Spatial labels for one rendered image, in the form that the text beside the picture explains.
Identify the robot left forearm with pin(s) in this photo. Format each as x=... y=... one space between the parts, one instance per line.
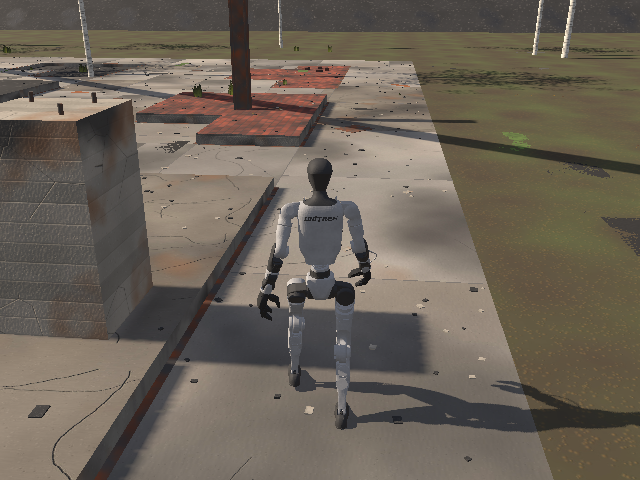
x=272 y=272

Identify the robot left upper arm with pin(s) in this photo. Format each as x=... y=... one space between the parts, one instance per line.
x=287 y=212

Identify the robot right shin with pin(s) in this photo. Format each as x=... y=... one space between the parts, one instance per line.
x=343 y=380

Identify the robot right forearm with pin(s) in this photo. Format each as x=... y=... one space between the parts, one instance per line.
x=363 y=259

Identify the robot right upper arm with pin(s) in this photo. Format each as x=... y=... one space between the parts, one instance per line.
x=351 y=211

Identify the right robot foot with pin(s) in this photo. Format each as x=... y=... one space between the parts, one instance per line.
x=341 y=420

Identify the left robot hand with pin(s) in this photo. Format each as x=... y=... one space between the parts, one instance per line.
x=262 y=304

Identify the right robot hand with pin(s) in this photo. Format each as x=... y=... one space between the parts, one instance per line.
x=357 y=272

